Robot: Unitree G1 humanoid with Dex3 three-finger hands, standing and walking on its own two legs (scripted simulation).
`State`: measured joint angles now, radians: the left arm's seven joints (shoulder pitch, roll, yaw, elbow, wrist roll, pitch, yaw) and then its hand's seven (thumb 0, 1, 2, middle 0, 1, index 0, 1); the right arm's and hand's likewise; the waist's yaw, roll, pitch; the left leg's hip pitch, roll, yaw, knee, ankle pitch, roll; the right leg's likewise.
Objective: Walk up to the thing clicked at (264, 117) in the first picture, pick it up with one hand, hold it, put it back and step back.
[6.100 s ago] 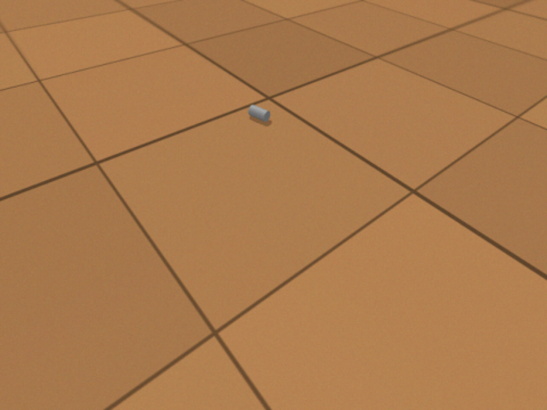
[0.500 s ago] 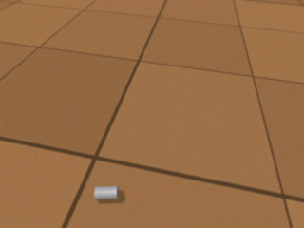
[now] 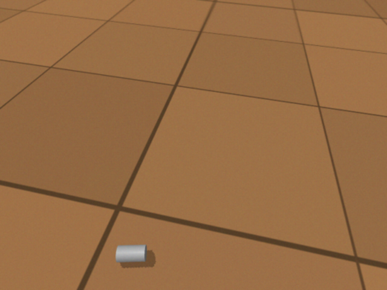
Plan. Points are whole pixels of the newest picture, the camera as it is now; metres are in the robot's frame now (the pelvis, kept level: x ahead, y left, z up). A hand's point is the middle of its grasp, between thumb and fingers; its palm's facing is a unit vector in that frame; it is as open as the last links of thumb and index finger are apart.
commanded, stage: walk up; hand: left
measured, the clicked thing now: (131, 253) +0.46 +0.27 -0.73
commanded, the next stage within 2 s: stand in 0.66 s
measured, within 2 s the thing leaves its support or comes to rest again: neither
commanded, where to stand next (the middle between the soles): +0.03 -0.04 m, yaw +1 degrees
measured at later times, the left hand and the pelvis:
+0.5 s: hand out of the picture +0.09 +0.27 -0.15, palm faces +0.03 -0.95 -0.32, open 7.4 cm; pelvis +0.01 +0.01 +0.01, yaw +1 degrees
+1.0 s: hand out of the picture +0.08 +0.26 -0.14, palm faces -0.01 -0.94 -0.34, open 7.4 cm; pelvis -0.01 +0.01 +0.01, yaw +0 degrees
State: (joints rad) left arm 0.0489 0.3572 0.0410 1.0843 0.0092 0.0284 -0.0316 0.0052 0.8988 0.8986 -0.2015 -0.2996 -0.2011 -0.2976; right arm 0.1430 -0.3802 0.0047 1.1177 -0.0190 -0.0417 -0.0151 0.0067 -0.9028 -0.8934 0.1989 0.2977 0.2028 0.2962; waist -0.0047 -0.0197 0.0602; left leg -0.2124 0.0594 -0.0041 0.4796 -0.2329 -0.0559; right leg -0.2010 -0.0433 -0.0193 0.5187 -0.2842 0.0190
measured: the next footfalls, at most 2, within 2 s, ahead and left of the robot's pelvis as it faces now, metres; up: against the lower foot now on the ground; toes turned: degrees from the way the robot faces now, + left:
none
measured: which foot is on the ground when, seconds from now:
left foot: down 0.00-1.00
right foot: down 0.00-1.00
